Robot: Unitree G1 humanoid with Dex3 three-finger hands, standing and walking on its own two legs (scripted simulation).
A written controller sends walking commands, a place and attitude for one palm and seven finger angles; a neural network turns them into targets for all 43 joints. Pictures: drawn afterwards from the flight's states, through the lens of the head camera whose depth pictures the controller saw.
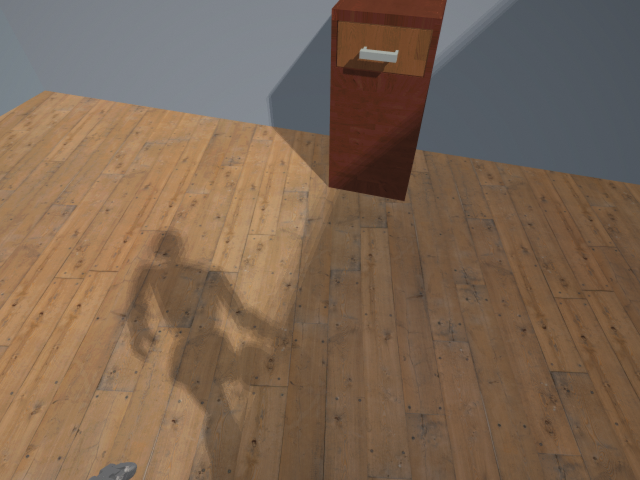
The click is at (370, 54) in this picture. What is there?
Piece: drawer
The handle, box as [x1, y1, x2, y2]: [359, 46, 398, 62]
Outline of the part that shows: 359,53 359,58 395,62 398,50 394,52 370,50 364,46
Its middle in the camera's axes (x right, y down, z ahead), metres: +0.21 -0.68 +1.41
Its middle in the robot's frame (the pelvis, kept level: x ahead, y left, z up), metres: +1.52 -0.14 -0.07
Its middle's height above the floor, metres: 0.69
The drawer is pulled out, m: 0.00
